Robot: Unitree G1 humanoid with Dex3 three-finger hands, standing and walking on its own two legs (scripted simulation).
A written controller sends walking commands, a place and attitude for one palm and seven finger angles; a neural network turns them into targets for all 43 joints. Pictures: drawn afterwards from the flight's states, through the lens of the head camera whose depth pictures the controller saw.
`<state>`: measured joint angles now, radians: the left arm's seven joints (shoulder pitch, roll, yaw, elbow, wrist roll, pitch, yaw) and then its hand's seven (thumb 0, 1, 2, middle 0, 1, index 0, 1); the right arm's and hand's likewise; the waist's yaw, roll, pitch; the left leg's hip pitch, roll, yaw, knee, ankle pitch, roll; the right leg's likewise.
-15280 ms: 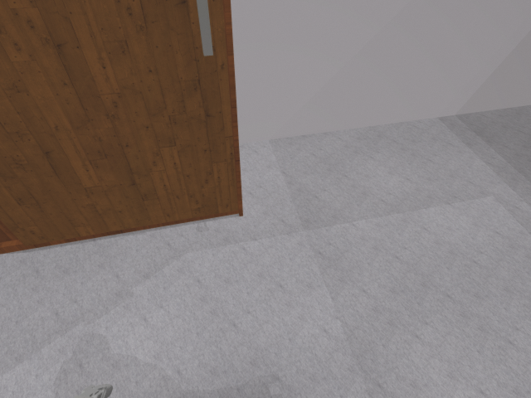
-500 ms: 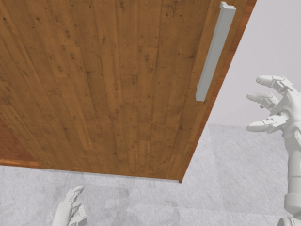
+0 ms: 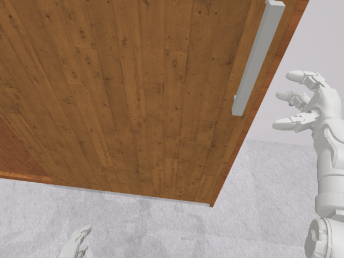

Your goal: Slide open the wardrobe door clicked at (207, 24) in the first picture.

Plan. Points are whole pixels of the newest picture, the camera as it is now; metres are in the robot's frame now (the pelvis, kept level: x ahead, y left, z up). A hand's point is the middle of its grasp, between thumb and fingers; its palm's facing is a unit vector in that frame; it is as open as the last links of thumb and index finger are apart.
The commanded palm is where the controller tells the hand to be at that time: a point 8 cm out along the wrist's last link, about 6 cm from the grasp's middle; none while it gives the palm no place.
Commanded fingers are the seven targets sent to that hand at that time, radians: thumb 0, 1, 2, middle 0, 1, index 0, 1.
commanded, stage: move the hooked fingers beside the handle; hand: right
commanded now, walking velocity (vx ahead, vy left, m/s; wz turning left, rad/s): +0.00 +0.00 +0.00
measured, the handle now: (250, 64) +0.53 -0.15 +0.21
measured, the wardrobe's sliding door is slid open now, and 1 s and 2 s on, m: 0.00 0.00 0.00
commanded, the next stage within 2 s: feel for the door with the fingertips in 1.18 s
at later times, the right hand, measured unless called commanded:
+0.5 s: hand (270, 88) +0.46 -0.19 +0.19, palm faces +0.07 +1.00 +0.01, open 13.9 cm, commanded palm +0.43 -0.25 +0.18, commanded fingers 0.00 0.50 -0.30 0.30 1.20 0.30 1.20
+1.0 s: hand (270, 91) +0.45 -0.19 +0.19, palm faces +0.06 +1.00 +0.00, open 14.0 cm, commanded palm +0.43 -0.24 +0.18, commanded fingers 0.00 0.50 -0.30 0.30 1.20 0.30 1.20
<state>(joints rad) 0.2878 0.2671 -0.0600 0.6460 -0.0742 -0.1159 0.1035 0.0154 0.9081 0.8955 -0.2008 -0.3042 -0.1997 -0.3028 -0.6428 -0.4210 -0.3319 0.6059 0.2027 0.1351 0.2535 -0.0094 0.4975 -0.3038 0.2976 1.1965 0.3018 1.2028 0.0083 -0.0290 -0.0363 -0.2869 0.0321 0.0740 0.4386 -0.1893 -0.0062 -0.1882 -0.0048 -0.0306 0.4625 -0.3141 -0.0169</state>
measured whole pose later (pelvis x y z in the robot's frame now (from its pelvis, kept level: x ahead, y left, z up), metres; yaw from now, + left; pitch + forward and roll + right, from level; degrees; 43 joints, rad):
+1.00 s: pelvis -0.01 +0.01 +0.00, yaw +0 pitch +5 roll +0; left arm 0.33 0.27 -0.04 0.66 -0.06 -0.10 0.08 0.01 0.91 0.90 -0.20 -0.30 -0.20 -0.30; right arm -0.90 -0.43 -0.32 0.98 0.13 -0.03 0.19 -0.01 0.50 -0.30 0.30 1.20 0.30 1.20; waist 0.05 -0.02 -0.04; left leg -0.37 0.03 0.07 0.47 -0.18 0.00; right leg -0.28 -0.01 -0.03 0.50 -0.31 -0.01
